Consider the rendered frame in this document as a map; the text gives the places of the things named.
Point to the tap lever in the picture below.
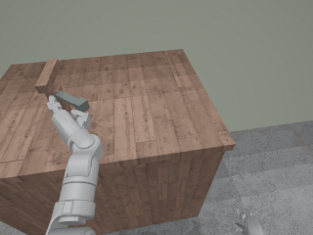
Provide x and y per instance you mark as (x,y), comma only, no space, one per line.
(80,104)

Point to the left robot forearm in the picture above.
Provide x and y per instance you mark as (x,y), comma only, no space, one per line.
(76,202)

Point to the robot left hand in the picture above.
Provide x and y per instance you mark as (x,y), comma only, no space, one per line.
(63,120)

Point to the robot right hand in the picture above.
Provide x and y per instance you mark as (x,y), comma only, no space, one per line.
(251,225)

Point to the counter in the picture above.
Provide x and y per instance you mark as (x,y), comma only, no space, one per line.
(162,137)

